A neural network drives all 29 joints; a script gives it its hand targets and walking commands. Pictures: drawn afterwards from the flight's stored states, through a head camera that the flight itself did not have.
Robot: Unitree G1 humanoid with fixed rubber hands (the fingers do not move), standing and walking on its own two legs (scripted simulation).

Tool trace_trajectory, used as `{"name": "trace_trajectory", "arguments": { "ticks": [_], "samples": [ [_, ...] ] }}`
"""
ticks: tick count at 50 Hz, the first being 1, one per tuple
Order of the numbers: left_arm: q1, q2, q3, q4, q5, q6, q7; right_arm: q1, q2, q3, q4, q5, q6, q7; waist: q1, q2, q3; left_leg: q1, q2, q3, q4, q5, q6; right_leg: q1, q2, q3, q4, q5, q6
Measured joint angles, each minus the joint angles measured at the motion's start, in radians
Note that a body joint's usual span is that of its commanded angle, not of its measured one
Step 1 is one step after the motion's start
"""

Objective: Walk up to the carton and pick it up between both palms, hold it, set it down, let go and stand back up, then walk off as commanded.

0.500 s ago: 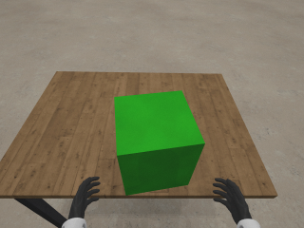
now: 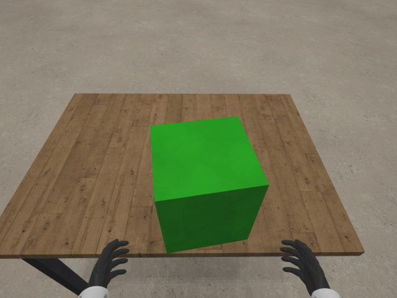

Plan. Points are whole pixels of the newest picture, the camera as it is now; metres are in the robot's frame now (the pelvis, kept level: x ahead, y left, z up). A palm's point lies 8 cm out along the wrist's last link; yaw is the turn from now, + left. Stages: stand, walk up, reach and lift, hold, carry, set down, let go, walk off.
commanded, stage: set down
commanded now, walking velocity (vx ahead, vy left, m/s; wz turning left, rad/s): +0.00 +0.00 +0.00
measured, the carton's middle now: (201, 186) +0.36 +0.02 -0.02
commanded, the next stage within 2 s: let go in 0.30 s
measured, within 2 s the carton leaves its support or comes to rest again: neither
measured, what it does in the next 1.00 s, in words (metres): stands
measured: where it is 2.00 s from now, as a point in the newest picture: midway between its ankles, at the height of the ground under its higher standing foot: outside the picture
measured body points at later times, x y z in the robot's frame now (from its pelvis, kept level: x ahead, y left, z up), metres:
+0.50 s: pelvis -0.01 +0.01 +0.00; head -0.02 +0.02 +0.45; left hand +0.16 +0.24 -0.08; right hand +0.16 -0.20 -0.08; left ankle +0.02 +0.15 -0.75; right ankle -0.04 -0.12 -0.75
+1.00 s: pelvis +0.00 +0.02 -0.01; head -0.01 +0.02 +0.44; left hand +0.13 +0.30 -0.11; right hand +0.13 -0.26 -0.11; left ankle +0.02 +0.15 -0.75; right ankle -0.04 -0.12 -0.75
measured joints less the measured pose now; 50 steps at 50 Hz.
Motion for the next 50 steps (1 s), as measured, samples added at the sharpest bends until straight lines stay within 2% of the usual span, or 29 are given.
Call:
{"name": "trace_trajectory", "arguments": {
  "ticks": [12,21,40,46,50],
  "samples": [
    [-0.042,0.033,0.029,0.067,-0.004,0.063,-0.04,-0.015,0.038,-0.01,0.03,-0.061,0.03,-0.04,-0.01,0.007,0.006,-0.015,-0.004,0.003,0.026,-0.008,0.007,-0.014,-0.004,0.004,0.02,-0.004,0.007],
    [-0.067,0.039,0.032,0.1,0.015,0.091,-0.049,-0.042,0.044,-0.028,0.076,-0.088,0.037,-0.041,-0.015,0.009,0.013,-0.033,-0.006,0.014,0.043,-0.015,0.013,-0.032,-0.008,0.014,0.028,-0.002,0.015],
    [-0.112,0.036,0.044,0.176,0.034,0.099,-0.059,-0.086,0.04,-0.057,0.189,-0.119,-0.009,-0.04,-0.024,0.01,0.033,-0.056,-0.007,0.019,0.067,-0.028,0.018,-0.053,-0.01,0.019,0.047,-0.011,0.02],
    [-0.131,0.102,0.057,0.271,0.044,0.02,-0.047,-0.087,-0.036,-0.064,0.231,-0.134,0.113,-0.056,-0.017,0.011,0.011,-0.126,-0.002,0.005,0.164,-0.074,0.023,-0.11,-0.004,0.008,0.127,-0.052,0.021],
    [-0.11,0.154,0.074,0.34,0.051,0.003,-0.048,-0.07,-0.092,-0.084,0.265,-0.126,0.146,-0.053,-0.017,0.006,-0.004,-0.142,-0.003,0.0,0.198,-0.094,0.025,-0.121,-0.005,0.004,0.155,-0.071,0.021]
  ]
}}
